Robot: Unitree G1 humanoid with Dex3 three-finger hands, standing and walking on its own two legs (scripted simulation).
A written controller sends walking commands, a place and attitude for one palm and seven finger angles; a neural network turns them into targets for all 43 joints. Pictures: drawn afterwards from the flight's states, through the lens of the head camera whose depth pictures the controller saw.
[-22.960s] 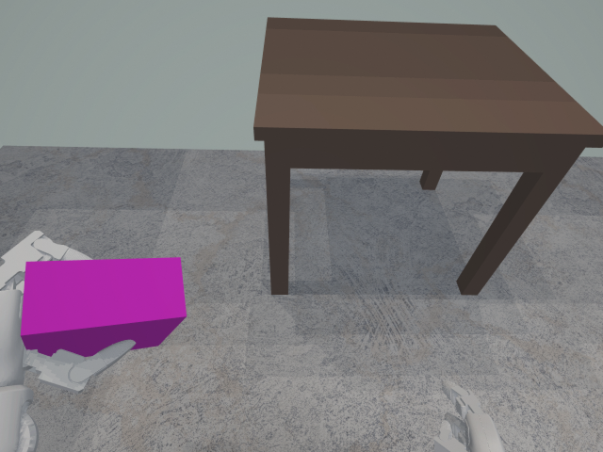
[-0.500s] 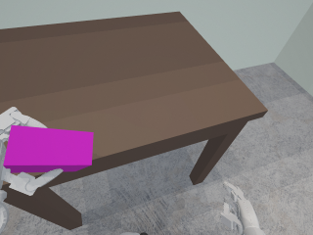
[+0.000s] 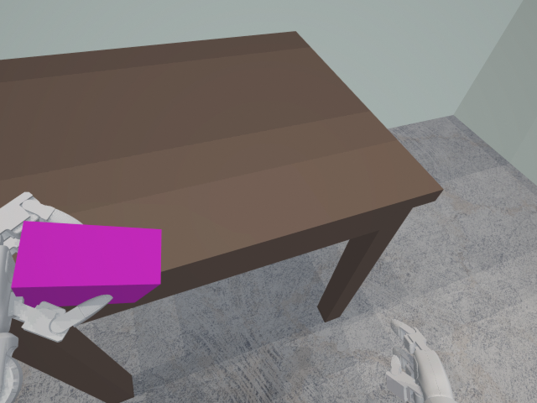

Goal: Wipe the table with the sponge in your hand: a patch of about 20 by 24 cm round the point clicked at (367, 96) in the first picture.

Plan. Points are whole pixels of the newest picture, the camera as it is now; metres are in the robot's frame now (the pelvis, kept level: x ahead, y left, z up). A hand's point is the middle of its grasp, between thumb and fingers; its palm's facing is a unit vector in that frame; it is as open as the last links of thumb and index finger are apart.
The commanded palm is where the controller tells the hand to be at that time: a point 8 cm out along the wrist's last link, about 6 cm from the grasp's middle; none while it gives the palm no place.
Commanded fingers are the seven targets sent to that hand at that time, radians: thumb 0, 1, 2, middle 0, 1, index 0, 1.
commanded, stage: look again from close up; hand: left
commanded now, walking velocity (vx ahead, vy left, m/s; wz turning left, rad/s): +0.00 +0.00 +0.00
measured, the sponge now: (110, 269) +0.23 +0.21 +0.12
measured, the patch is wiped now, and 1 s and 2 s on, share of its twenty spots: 0.00 0.00 0.00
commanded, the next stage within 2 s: turn the palm down, sponge in hand in 0.04 s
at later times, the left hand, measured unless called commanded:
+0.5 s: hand (96, 280) +0.21 +0.22 +0.14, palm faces +0.24 -0.75 -0.62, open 10.2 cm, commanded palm +0.17 +0.28 +0.19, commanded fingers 0.00 0.10 1.30 -1.20 -1.60 -1.20 -1.60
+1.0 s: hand (115, 232) +0.25 +0.20 +0.17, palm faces +0.31 -0.49 -0.82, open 10.2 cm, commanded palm +0.21 +0.24 +0.22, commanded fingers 0.00 0.10 1.30 -1.20 -1.60 -1.20 -1.60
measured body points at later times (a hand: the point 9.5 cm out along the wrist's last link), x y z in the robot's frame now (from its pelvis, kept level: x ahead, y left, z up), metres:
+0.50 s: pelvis +0.00 -0.03 -0.01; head -0.01 -0.04 +0.44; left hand +0.19 +0.25 +0.17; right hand +0.21 -0.24 -0.07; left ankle +0.08 +0.06 -0.74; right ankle +0.01 -0.13 -0.74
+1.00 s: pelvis +0.04 -0.07 -0.01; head +0.02 -0.10 +0.44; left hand +0.23 +0.22 +0.22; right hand +0.25 -0.30 -0.09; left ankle +0.08 +0.06 -0.74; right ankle +0.01 -0.13 -0.74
